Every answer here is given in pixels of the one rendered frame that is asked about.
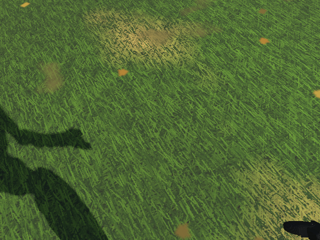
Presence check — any robot right hand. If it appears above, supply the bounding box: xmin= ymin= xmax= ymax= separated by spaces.
xmin=283 ymin=220 xmax=320 ymax=240

